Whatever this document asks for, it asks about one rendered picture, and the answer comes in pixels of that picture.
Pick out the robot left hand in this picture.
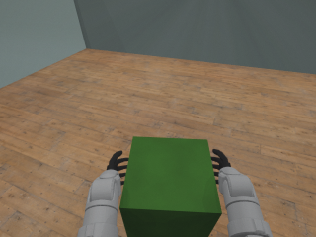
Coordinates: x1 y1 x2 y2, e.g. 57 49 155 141
107 151 129 185

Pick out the robot right forearm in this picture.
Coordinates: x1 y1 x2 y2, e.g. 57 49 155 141
218 167 273 237

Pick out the carton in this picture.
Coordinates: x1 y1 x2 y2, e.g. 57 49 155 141
119 136 222 237

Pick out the robot left forearm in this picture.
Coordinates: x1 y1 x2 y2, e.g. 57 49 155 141
77 169 121 237

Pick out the robot right hand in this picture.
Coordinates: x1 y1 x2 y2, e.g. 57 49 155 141
210 149 231 184

